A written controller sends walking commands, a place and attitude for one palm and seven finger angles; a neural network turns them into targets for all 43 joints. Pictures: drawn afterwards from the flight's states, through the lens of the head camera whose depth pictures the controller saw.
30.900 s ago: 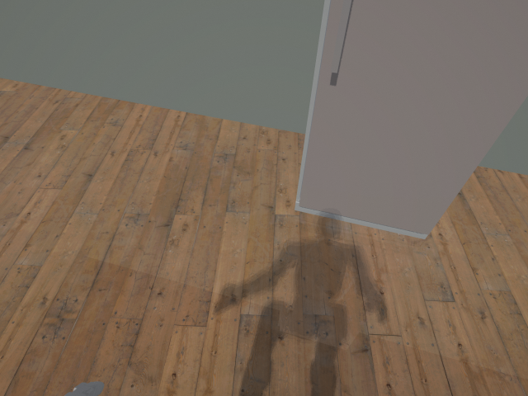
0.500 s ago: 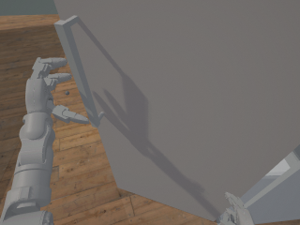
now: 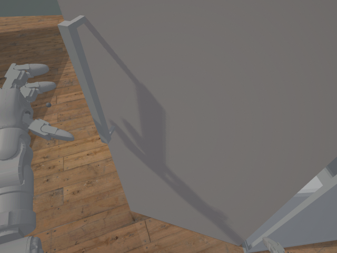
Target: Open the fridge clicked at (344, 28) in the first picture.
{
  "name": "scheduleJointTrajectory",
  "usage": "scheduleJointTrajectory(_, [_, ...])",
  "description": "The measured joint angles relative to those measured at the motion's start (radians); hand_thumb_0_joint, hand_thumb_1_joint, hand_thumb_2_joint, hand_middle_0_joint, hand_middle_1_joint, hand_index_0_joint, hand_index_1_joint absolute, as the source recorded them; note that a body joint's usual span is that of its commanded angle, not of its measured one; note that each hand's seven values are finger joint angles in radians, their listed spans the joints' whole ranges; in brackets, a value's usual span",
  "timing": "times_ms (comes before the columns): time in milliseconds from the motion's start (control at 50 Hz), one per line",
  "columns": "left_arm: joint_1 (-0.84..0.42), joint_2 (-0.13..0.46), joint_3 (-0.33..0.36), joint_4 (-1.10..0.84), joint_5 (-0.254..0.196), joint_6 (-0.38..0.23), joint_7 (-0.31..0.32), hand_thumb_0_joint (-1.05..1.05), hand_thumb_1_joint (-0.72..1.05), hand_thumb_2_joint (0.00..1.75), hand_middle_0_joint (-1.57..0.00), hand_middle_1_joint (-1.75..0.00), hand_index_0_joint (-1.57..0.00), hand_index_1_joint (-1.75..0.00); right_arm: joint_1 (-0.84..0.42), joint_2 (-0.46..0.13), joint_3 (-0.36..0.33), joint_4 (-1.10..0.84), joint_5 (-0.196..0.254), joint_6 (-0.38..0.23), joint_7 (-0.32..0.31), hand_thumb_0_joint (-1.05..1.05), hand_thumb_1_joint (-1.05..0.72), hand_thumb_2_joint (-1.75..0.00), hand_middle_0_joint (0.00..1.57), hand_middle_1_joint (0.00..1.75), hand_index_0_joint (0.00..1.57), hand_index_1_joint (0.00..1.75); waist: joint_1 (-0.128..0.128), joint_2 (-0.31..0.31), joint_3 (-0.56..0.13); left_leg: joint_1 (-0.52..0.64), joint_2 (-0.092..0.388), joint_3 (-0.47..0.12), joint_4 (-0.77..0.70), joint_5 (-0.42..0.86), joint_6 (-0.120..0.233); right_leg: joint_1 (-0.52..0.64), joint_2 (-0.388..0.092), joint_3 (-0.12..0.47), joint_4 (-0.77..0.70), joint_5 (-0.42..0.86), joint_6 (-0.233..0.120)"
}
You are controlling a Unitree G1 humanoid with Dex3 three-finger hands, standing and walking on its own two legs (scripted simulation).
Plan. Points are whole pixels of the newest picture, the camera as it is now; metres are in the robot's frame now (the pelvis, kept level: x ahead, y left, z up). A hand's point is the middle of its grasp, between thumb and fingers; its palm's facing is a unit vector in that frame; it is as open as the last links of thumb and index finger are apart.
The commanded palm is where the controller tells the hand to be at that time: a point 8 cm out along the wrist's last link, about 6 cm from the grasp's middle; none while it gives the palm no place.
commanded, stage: slip the hand off the handle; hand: left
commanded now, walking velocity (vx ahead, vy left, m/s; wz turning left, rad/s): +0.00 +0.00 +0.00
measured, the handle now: (95, 91) +0.42 +0.20 +0.18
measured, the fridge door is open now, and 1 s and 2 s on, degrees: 66 66 66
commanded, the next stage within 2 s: draw the hand back to the body in 0.58 s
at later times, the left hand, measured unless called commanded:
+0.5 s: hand (25, 139) +0.27 +0.28 +0.19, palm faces +0.30 -0.94 -0.16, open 14.7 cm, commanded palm +0.23 +0.32 +0.19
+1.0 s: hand (12, 155) +0.24 +0.29 +0.18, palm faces +0.05 -0.99 -0.10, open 14.7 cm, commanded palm +0.19 +0.32 +0.19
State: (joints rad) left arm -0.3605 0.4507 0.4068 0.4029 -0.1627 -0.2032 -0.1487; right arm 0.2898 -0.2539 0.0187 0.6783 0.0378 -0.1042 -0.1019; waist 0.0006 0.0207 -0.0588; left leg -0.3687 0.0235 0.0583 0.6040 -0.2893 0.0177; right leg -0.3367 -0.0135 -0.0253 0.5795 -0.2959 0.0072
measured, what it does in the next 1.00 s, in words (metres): stands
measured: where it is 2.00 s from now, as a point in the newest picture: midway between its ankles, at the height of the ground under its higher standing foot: outside the picture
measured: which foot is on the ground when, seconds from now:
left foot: down 0.00-1.00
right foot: down 0.00-1.00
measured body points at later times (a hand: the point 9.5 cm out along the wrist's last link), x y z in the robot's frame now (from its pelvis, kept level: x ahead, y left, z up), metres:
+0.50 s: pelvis -0.01 -0.01 +0.00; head -0.03 -0.02 +0.45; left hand +0.24 +0.33 +0.20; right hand +0.19 -0.23 -0.07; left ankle +0.01 +0.11 -0.73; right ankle +0.00 -0.13 -0.73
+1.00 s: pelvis +0.01 +0.00 +0.00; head -0.03 -0.02 +0.45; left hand +0.23 +0.34 +0.19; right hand +0.20 -0.23 -0.05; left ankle +0.01 +0.11 -0.73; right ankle +0.00 -0.13 -0.73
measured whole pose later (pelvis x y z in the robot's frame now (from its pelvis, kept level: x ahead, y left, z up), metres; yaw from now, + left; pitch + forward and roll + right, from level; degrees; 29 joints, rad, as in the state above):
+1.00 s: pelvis +0.01 +0.00 +0.00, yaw +2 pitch -2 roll -1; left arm 0.05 0.52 0.51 0.03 -0.41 0.15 -0.51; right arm 0.24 -0.27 0.07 0.62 0.08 -0.26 -0.12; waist 0.04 0.05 -0.07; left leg -0.25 0.02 0.03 0.58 -0.29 0.01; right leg -0.20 -0.01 -0.06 0.53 -0.30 0.00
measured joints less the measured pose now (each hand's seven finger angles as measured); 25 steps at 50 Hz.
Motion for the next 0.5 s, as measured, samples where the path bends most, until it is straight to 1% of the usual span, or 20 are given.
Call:
scheduleJointTrajectory(80, [0.08,-0.017,0.004,-0.083,-0.023,0.001,-0.018,-0.01,-0.55,0.2,-0.25,-1.15,-0.25,-1.15,0.008,-0.003,-0.005,-0.007,0.001,-0.004,0.001,0.01,-0.9,-0.9,0.21,0.3,0.21,0.3,0.006,0.005,-0.004,0.009,0.0,0.003,-0.002,0.001,0.001,0.008,0.0,0.003,-0.002,0.002,0.001])
scheduleJointTrajectory(160, [0.146,-0.039,-0.001,-0.155,-0.039,0.01,-0.017,-0.01,-0.55,0.2,-0.25,-1.15,-0.25,-1.15,-0.005,0.0,-0.001,-0.006,0.004,-0.016,-0.005,0.01,-0.9,-0.9,0.21,0.3,0.21,0.3,0.018,0.006,-0.004,0.02,-0.001,-0.001,-0.003,0.003,0.0,0.02,-0.001,-0.001,-0.001,0.002,0.001])
scheduleJointTrajectory(300, [0.194,-0.043,-0.003,-0.207,-0.044,0.029,-0.009,-0.01,-0.55,0.2,-0.26,-1.15,-0.25,-1.15,-0.057,0.011,0.017,-0.013,0.006,-0.047,-0.018,0.01,-0.9,-0.9,0.21,0.3,0.21,0.3,0.038,0.006,0.004,0.03,-0.003,-0.015,-0.004,0.014,-0.004,0.035,-0.002,-0.015,0.0,0.005,-0.004])
scheduleJointTrajectory(400, [0.21,-0.037,-0.004,-0.225,-0.059,0.031,-0.032,-0.01,-0.55,0.2,-0.25,-1.15,-0.25,-1.15,-0.085,0.016,0.03,-0.021,0.008,-0.068,-0.023,0.01,-0.9,-0.9,0.21,0.3,0.21,0.3,0.05,0.007,0.005,0.035,-0.004,-0.026,-0.003,0.018,-0.007,0.044,-0.003,-0.025,0.0,0.005,-0.007])
scheduleJointTrajectory(500, [0.249,-0.039,-0.007,-0.266,-0.076,0.048,-0.05,-0.01,-0.55,0.2,-0.25,-1.15,-0.25,-1.15,-0.094,0.016,0.037,-0.031,0.01,-0.084,-0.025,0.01,-0.9,-0.9,0.21,0.3,0.21,0.3,0.058,0.011,0.005,0.041,-0.004,-0.031,-0.003,0.017,-0.009,0.052,-0.003,-0.031,0.0,0.003,-0.009])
